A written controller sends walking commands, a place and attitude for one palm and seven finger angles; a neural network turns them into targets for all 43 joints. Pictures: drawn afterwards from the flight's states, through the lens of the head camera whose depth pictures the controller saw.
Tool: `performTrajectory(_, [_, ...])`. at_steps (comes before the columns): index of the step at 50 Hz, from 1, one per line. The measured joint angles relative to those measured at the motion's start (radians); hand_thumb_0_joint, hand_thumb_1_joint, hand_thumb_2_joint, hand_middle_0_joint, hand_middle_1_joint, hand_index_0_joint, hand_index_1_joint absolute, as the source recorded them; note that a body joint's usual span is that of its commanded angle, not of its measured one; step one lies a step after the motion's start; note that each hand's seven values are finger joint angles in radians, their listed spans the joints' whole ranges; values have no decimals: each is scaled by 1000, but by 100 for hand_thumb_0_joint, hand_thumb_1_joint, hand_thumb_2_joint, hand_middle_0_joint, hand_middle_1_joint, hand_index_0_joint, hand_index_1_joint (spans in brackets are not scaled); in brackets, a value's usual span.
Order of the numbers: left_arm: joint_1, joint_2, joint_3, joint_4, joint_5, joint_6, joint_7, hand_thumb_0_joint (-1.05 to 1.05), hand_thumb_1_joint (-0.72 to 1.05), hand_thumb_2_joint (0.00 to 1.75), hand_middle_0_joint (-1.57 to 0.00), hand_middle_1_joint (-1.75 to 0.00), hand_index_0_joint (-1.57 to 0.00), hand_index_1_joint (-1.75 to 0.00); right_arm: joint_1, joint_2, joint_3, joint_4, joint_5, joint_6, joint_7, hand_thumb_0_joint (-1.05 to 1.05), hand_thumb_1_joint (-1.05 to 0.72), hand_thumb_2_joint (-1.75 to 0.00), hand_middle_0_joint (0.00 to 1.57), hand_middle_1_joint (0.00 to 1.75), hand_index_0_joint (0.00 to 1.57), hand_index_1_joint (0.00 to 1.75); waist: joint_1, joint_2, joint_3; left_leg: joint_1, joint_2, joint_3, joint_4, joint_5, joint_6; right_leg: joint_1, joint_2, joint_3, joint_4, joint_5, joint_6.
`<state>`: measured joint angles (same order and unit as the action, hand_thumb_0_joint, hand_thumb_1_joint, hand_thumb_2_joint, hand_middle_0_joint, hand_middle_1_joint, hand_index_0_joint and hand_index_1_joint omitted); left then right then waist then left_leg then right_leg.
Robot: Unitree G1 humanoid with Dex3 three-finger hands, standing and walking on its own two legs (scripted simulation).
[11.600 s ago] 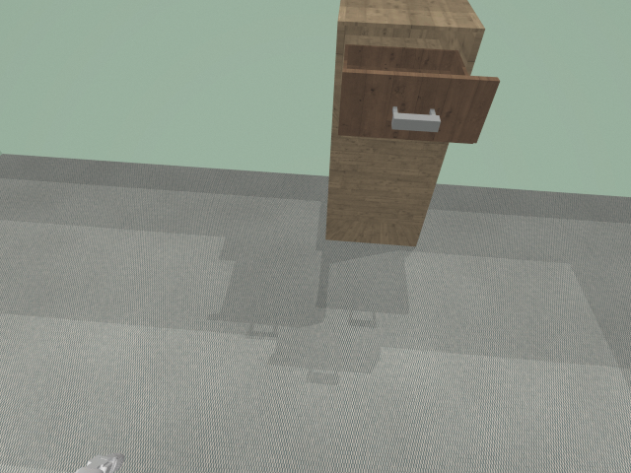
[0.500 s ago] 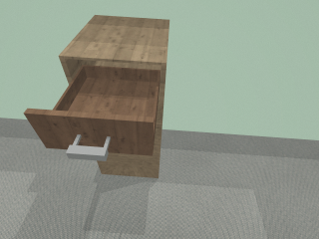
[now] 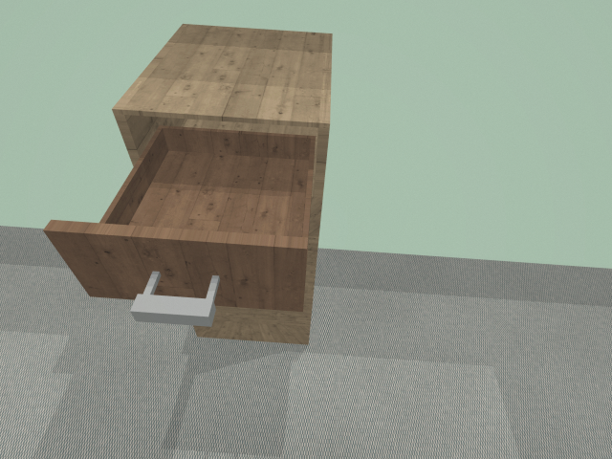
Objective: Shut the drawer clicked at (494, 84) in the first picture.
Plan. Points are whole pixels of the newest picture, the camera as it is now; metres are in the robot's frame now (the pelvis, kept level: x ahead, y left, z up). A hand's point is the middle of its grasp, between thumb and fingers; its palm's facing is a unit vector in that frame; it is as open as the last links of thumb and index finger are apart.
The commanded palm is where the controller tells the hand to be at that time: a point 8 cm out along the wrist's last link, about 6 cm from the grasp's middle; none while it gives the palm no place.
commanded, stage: come to a stop and stand still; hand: left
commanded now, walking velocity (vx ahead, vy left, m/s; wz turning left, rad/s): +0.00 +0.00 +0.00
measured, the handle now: (179, 295) +0.32 +0.21 +0.02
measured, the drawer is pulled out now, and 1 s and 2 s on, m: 0.29 0.29 0.29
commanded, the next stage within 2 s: look again from close up in 0.86 s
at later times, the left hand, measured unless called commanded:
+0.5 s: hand out of the picture -0.01 +0.13 -0.18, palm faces +0.05 -0.99 -0.13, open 7.4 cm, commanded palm none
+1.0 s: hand out of the picture -0.01 +0.15 -0.17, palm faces +0.02 -0.98 -0.21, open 7.4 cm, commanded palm none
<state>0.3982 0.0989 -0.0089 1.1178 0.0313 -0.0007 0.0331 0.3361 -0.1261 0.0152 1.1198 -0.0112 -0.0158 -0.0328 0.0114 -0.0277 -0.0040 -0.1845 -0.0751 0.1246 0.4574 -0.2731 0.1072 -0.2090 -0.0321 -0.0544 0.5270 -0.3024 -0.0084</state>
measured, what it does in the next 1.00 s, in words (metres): stands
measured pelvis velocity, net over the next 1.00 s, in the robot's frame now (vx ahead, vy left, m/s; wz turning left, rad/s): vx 0.00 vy -0.02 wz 0.00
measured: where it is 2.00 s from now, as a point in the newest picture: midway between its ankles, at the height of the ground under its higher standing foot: outside the picture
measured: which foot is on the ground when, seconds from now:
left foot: down 0.00-1.00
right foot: down 0.00-1.00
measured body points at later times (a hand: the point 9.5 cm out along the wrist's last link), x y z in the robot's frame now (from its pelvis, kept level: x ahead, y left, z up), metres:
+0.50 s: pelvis +0.02 -0.02 +0.00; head +0.02 -0.01 +0.45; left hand -0.01 +0.18 -0.17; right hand +0.00 -0.22 -0.16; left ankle -0.01 +0.05 -0.74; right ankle -0.02 -0.12 -0.74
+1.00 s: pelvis +0.00 -0.02 +0.00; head +0.00 -0.03 +0.45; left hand -0.01 +0.20 -0.15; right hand -0.01 -0.23 -0.17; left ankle -0.01 +0.05 -0.74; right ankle -0.02 -0.12 -0.74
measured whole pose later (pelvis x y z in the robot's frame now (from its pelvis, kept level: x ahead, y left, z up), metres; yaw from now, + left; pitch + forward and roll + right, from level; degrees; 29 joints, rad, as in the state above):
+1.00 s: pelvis +0.00 -0.02 +0.00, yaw +0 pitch -1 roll +1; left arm 0.32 0.13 -0.02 1.09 0.01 -0.01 0.04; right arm 0.31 -0.15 0.03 1.10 -0.01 -0.02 -0.03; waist 0.00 0.02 0.02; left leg -0.16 -0.05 0.12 0.44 -0.27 0.08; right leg -0.18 -0.01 -0.06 0.50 -0.30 -0.03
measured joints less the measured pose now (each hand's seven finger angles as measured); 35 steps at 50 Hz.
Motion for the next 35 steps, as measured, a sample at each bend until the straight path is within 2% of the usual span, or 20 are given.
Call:
performTrajectory(7, [-29,-5,-4,-8,-15,-19,14,0,91,90,-20,-30,-20,-30,-16,16,14,15,5,-19,-10,0,-91,-90,20,29,20,30,-6,2,19,15,19,-7,9,-20,-18,29,19,-6,-23,-11,-4])
performTrajectory(27, [-46,10,-4,-17,-18,-13,17,0,91,90,-20,-30,-20,-30,-27,27,15,45,7,-9,-9,0,-91,-90,20,29,20,30,-5,-6,21,51,35,-18,-17,-12,-38,75,38,-16,-68,3,-21])
performTrajectory(30, [-52,5,-14,-18,-14,-26,26,0,91,90,-20,-30,-20,-30,-25,8,12,8,6,2,-3,1,-92,-90,20,29,20,30,-11,19,29,-3,49,-29,41,-27,-40,47,49,-29,-59,11,-21])
performTrajectory(35, [-60,10,-17,-18,-16,-22,15,0,91,90,-20,-30,-20,-30,-18,-20,5,-36,2,-4,1,1,-91,-90,20,29,20,30,-17,56,39,-28,42,-30,70,-34,-28,20,40,-32,-22,0,-20])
